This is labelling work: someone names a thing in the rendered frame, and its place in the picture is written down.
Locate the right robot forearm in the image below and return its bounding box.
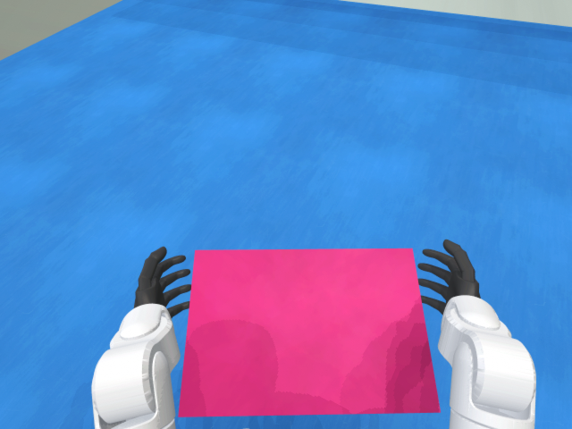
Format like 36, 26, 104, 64
438, 295, 536, 429

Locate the robot left hand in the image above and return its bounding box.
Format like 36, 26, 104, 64
134, 247, 191, 318

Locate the robot right hand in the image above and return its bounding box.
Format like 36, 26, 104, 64
418, 240, 481, 315

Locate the carton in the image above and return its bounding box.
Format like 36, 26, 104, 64
178, 248, 441, 417

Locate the left robot forearm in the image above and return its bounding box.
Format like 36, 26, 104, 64
91, 304, 181, 429

